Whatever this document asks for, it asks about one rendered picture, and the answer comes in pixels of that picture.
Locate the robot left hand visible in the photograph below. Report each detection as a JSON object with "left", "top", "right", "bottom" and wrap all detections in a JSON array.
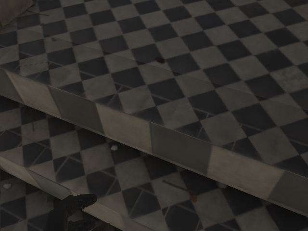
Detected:
[{"left": 42, "top": 193, "right": 110, "bottom": 231}]

